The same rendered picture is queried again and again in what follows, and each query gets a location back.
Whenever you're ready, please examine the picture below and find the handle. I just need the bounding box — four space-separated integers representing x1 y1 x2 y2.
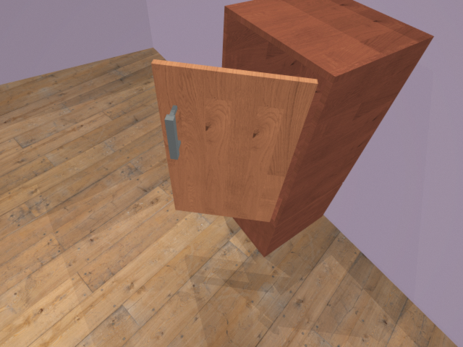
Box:
164 105 181 160

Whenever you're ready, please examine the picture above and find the cupboard door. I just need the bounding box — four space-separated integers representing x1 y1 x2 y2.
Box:
151 59 318 222

